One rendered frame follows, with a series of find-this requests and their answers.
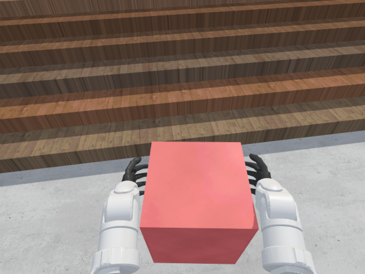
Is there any carton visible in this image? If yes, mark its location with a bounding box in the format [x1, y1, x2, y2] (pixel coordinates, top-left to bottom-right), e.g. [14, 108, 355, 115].
[140, 142, 259, 264]

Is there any left robot hand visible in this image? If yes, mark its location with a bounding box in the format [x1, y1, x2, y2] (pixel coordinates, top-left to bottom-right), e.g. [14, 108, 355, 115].
[122, 156, 148, 196]

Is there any robot left forearm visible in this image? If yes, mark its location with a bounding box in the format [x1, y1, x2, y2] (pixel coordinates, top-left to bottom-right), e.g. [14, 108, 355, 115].
[90, 180, 140, 274]

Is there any robot right forearm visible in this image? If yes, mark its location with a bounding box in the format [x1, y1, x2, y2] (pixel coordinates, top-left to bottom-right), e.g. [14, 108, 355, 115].
[255, 178, 317, 274]

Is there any right robot hand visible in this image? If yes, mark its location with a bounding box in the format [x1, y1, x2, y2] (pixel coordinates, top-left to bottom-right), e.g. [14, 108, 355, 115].
[245, 154, 271, 195]

